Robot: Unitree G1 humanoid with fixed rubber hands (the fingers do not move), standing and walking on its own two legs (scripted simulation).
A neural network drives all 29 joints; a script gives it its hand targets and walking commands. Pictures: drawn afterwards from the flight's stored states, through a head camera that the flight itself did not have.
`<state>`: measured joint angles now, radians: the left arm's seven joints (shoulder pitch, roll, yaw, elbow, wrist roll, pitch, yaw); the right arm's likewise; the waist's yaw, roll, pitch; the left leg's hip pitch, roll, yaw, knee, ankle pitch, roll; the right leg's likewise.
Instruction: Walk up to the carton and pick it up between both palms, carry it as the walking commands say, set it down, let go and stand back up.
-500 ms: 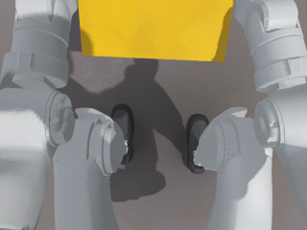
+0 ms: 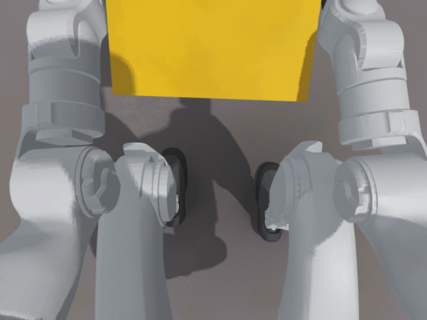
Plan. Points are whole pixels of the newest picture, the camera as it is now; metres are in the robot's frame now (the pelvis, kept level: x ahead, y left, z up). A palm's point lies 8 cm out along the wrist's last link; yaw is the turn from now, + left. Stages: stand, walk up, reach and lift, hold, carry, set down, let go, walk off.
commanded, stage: reach and lift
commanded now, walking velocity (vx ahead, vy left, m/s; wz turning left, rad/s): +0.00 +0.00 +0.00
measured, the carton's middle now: (211, 11) +0.55 +0.02 -0.16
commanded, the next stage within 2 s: none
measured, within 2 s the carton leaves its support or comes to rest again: neither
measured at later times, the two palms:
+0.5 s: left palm out of the picture +0.55 +0.16 +0.00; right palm out of the picture +0.54 -0.16 +0.00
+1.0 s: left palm out of the picture +0.52 +0.16 +0.07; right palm out of the picture +0.51 -0.15 +0.05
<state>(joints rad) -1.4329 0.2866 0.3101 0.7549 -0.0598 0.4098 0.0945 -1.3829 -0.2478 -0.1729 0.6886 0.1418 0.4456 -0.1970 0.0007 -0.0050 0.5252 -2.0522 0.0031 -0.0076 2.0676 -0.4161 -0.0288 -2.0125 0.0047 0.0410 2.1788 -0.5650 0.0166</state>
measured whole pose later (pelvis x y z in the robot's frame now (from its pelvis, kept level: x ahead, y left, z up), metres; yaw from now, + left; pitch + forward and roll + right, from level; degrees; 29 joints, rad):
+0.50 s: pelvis -0.01 +0.00 +0.05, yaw +0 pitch +20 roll +2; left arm -1.30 0.22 0.37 0.50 -0.03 0.49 0.10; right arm -1.32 -0.21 -0.20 0.51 0.10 0.53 -0.19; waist -0.02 -0.01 0.52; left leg -1.84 -0.01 -0.01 1.90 -0.41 -0.03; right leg -1.81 0.01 0.04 2.01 -0.55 0.02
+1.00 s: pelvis -0.02 +0.00 +0.11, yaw +1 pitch +17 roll +3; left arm -1.31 0.19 0.42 0.73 0.12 0.54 0.05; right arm -1.29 -0.18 -0.25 0.73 0.00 0.56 -0.13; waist -0.02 -0.01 0.44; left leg -1.65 -0.05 -0.01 1.70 -0.36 -0.03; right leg -1.62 0.02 0.06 1.83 -0.51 0.02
